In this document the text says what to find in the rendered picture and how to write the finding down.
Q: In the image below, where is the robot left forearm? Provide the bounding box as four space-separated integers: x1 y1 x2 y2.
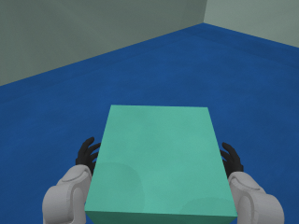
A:
42 164 93 224

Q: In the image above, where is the robot right forearm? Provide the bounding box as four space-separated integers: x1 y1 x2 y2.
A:
228 171 285 224

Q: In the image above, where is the robot right hand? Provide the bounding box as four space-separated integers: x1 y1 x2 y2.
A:
220 142 244 179

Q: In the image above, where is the robot left hand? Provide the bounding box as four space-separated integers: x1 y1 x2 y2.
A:
75 137 101 177

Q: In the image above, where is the carton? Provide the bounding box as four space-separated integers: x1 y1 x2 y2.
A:
84 105 238 224

